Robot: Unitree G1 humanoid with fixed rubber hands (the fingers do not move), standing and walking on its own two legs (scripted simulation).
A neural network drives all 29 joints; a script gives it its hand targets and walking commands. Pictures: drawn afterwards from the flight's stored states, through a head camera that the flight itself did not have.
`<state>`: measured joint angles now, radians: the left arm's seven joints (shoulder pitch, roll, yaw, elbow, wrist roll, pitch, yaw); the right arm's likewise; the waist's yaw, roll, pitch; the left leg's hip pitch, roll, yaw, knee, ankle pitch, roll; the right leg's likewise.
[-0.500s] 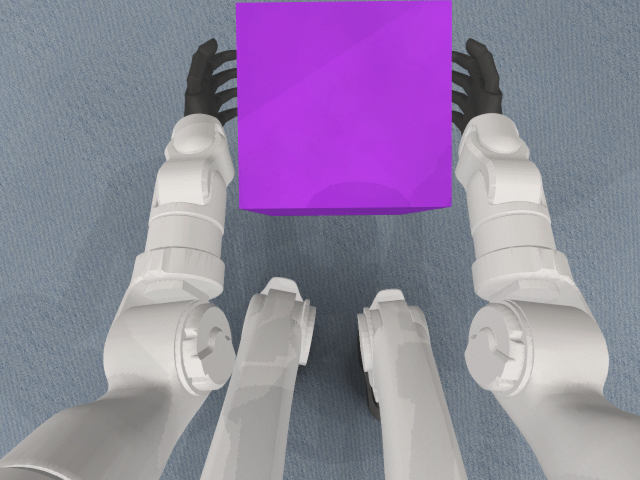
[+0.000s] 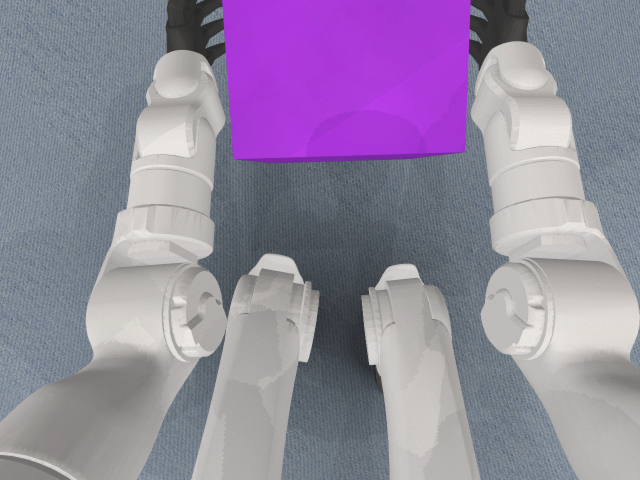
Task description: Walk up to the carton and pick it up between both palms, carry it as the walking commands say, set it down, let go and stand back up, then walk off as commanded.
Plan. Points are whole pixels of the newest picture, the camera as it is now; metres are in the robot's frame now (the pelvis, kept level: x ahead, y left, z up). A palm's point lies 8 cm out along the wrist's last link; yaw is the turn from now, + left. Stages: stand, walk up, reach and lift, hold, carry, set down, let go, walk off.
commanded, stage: set down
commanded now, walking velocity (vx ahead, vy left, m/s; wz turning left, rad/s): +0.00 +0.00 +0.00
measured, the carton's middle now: (341, 72) +0.53 +0.02 -0.21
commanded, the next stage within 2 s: none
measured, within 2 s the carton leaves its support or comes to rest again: rests again in 1.06 s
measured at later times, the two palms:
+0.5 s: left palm (211, 56) +0.53 +0.17 -0.19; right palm (479, 51) +0.56 -0.13 -0.19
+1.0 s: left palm (216, 67) +0.53 +0.17 -0.21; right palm (474, 60) +0.55 -0.13 -0.21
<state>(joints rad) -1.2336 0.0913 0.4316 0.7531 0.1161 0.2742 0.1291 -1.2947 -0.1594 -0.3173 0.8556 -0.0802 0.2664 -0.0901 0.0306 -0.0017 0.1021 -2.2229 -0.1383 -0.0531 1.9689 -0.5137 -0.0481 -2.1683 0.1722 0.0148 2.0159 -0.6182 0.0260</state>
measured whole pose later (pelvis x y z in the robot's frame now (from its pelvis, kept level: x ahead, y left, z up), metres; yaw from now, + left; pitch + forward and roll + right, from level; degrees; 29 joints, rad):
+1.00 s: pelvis +0.00 +0.00 -0.05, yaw -1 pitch +36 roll +1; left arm -1.38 0.20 0.36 0.92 0.01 0.22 0.14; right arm -1.47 -0.25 -0.18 1.02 0.02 0.22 -0.13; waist 0.04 -0.01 0.36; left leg -2.22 -0.09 0.00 2.17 -0.58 -0.03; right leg -2.18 0.16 0.00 2.23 -0.67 0.01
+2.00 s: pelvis +0.00 +0.00 -0.07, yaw -1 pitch +32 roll +2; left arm -1.43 0.23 0.38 1.01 0.02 0.19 0.05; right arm -1.50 -0.28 -0.22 1.08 -0.02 0.18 -0.05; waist 0.06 0.00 0.43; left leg -2.21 -0.06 0.01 2.23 -0.59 -0.02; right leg -2.18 0.13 -0.02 2.29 -0.67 -0.02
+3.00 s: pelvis +0.00 +0.01 -0.01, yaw -1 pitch +41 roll +1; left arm -1.34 0.31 0.25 0.94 -0.15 0.17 0.13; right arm -1.43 -0.40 -0.12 1.02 0.12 0.19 -0.07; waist 0.06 -0.01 0.18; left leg -2.20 -0.05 0.03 2.02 -0.54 0.01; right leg -2.17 0.07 -0.01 2.06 -0.62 -0.02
